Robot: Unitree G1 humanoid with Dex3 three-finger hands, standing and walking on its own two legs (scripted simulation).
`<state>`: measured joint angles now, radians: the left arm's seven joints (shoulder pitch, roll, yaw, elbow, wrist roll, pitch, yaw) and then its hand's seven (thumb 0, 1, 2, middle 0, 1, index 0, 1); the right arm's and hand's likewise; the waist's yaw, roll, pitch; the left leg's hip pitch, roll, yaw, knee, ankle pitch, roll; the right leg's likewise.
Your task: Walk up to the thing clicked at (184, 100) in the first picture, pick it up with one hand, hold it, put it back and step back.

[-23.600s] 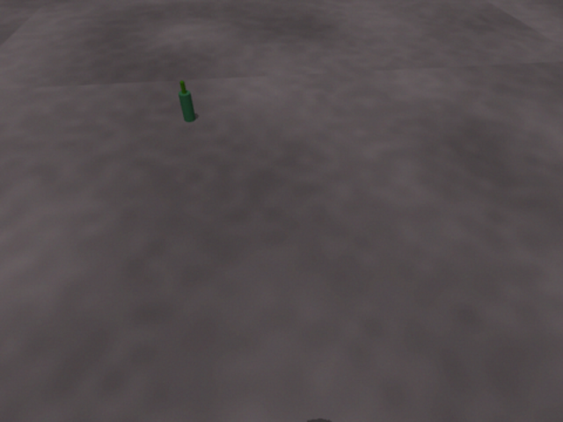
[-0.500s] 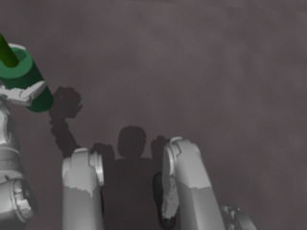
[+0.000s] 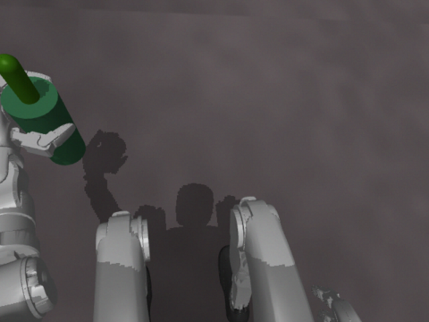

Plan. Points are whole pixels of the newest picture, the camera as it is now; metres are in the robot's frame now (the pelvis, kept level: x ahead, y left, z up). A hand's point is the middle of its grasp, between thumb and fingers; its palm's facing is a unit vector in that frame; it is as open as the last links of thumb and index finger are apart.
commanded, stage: lift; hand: left
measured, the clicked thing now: (43, 116) +0.48 +0.25 -0.04
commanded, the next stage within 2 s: hold in 1.94 s
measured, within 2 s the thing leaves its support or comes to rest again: neither
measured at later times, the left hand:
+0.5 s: hand out of the picture +0.43 +0.23 +0.10, palm faces +0.14 -0.99 -0.07, open 10.1 cm
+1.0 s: hand out of the picture +0.41 +0.21 +0.26, palm faces +0.13 -0.99 -0.06, open 10.1 cm
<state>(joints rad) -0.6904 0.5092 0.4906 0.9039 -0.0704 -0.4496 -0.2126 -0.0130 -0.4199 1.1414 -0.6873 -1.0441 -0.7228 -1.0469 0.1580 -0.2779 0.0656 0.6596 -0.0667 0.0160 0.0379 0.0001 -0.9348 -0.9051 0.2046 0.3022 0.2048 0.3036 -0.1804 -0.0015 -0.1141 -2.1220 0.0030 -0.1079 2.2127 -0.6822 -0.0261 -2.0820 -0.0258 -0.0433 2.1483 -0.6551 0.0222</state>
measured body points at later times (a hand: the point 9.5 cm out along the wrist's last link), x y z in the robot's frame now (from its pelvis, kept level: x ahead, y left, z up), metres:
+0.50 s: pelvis +0.01 +0.00 +0.11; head +0.19 +0.04 +0.53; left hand +0.42 +0.29 +0.11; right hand +0.15 -0.25 -0.01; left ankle +0.08 +0.13 -0.36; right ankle +0.10 -0.13 -0.36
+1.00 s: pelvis +0.05 +0.01 +0.25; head +0.16 +0.03 +0.69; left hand +0.40 +0.26 +0.27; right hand +0.19 -0.24 +0.14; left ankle +0.08 +0.13 -0.36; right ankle +0.10 -0.13 -0.36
